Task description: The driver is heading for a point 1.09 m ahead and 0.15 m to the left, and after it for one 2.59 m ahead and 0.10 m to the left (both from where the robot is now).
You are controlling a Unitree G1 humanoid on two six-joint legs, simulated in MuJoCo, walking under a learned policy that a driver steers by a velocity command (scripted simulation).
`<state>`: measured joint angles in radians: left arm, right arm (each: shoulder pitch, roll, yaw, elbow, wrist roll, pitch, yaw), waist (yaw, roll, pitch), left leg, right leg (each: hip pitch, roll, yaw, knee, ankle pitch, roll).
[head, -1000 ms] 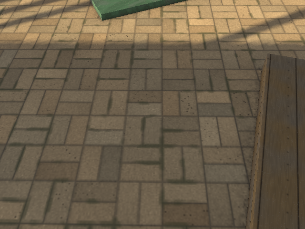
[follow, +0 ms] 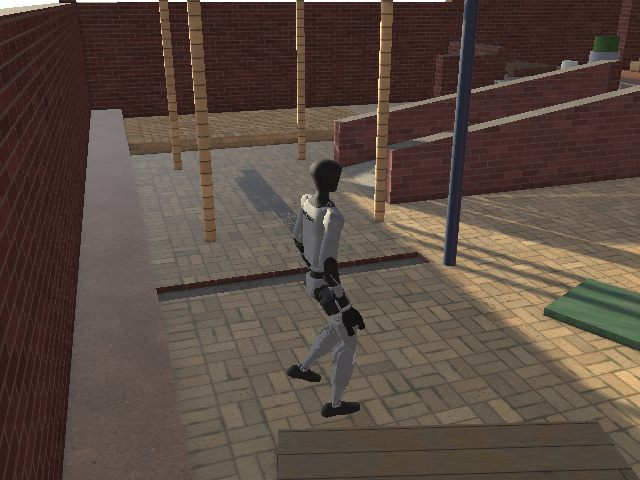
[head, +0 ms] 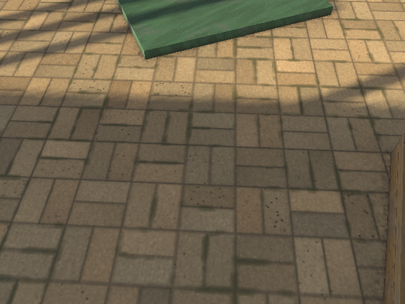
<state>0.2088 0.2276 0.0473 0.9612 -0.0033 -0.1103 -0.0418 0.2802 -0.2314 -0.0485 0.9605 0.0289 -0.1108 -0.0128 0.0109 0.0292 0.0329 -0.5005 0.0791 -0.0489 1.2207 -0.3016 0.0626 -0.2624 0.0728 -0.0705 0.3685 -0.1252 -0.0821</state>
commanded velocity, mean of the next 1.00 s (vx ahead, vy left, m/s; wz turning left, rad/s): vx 0.50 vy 0.00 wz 0.00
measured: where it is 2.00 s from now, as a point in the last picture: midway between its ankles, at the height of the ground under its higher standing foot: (189, 159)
